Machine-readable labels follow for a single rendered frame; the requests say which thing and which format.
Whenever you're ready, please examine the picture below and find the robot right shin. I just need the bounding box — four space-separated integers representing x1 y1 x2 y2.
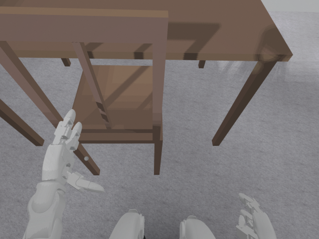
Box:
186 216 196 220

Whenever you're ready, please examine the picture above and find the table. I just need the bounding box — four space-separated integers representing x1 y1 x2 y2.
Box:
0 0 293 146

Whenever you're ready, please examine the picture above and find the robot left hand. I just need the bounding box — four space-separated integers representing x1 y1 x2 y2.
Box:
42 109 105 193

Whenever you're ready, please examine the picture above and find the robot right hand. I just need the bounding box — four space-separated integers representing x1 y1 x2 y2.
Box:
236 193 277 239

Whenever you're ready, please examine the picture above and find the robot left shin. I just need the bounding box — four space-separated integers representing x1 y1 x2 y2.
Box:
128 209 138 213

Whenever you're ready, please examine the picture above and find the chair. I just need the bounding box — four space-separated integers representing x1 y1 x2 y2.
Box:
0 6 168 175

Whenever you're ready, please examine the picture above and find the robot shin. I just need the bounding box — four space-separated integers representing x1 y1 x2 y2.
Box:
128 209 138 213
186 216 196 220

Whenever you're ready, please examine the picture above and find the robot left forearm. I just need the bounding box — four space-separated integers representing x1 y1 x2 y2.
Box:
23 181 67 239

